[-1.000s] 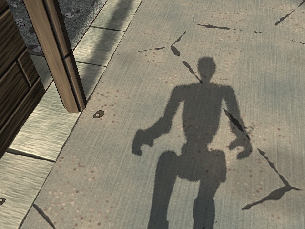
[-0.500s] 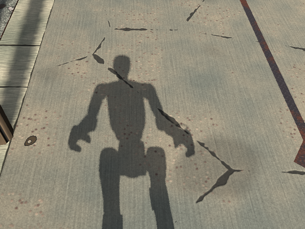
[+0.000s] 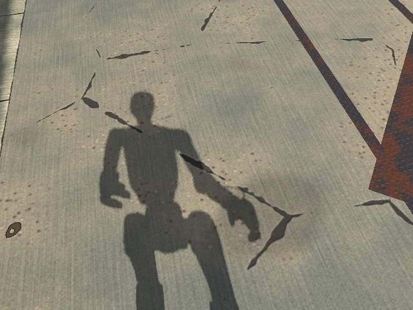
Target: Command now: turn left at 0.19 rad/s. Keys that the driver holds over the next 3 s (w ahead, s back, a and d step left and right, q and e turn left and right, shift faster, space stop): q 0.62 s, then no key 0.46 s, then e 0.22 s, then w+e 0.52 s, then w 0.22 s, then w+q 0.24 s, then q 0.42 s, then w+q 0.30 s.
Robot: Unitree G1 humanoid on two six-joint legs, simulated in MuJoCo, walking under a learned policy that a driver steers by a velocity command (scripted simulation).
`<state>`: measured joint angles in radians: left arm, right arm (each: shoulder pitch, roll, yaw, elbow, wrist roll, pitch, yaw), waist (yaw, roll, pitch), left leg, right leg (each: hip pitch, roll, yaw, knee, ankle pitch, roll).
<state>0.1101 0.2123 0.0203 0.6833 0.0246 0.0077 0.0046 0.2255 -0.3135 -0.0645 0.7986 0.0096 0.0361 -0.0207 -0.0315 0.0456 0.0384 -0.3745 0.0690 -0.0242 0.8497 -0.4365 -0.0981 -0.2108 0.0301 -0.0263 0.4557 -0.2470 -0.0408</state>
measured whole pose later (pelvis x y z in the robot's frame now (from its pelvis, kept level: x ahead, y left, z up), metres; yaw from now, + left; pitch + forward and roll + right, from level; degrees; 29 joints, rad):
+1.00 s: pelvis +0.00 +0.01 +0.00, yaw +26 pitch +0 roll +0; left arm 0.15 0.25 0.03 0.80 0.00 -0.01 0.01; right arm 0.18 -0.32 -0.06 0.71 0.01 0.05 -0.03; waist 0.01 0.03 0.06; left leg -0.31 -0.01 -0.11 0.78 -0.47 -0.10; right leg -0.21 0.02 0.04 0.45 -0.23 -0.01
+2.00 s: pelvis +0.25 +0.05 -0.02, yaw +0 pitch +3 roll +2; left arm 0.46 0.30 0.06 0.83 -0.01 -0.02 0.03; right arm 0.00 -0.27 -0.05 0.64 0.00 -0.13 0.04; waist 0.08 -0.01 0.04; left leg -0.49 -0.06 0.02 0.52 -0.07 0.04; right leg 0.02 0.04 0.21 0.63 -0.52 -0.06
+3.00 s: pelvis +0.59 +0.07 +0.00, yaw +29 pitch +1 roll -2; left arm 0.15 0.34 0.08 0.75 -0.01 -0.06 -0.03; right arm 0.31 -0.29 -0.06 0.65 0.02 -0.01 0.01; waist 0.00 -0.04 0.01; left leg -0.23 -0.01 -0.02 0.50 -0.30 0.06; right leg -0.48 -0.04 -0.03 1.00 -0.39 0.00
